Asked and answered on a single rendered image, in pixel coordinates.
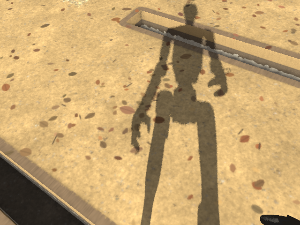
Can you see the robot right hand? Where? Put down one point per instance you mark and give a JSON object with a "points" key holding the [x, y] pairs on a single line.
{"points": [[278, 220]]}

